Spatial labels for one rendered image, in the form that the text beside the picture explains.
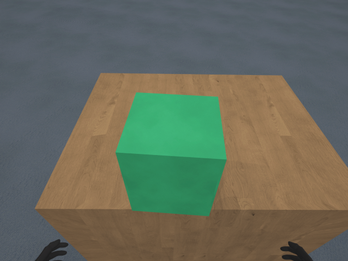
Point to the robot left hand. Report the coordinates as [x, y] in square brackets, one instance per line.
[48, 254]

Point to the pedestal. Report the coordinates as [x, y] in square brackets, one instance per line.
[282, 181]

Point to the carton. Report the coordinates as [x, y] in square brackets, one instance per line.
[172, 153]

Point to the robot right hand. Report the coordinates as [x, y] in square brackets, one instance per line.
[296, 249]

